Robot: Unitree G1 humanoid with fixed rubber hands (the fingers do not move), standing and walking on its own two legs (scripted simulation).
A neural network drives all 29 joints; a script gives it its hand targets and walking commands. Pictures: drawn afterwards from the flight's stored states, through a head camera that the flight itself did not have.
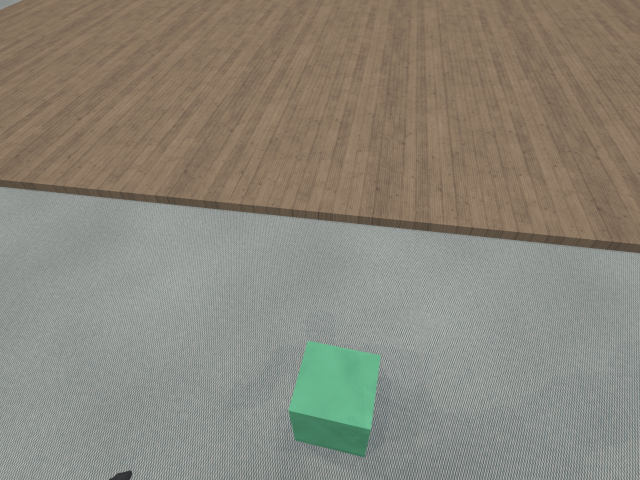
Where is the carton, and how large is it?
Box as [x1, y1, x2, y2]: [288, 341, 380, 456]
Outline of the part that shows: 308,341 288,410 295,439 364,456 371,424 380,355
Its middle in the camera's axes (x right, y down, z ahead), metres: +0.05 +0.46 +1.12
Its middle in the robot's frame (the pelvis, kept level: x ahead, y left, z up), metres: +0.48 +0.00 -0.66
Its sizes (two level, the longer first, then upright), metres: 0.210 0.200 0.250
